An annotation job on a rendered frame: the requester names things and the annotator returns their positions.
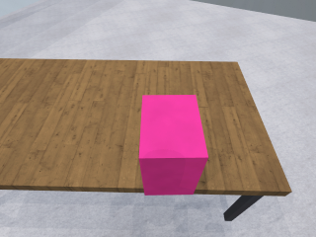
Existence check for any table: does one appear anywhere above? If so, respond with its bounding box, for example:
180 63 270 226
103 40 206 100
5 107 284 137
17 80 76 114
0 58 292 221

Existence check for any carton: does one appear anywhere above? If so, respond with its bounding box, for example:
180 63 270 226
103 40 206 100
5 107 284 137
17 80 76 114
138 95 208 196

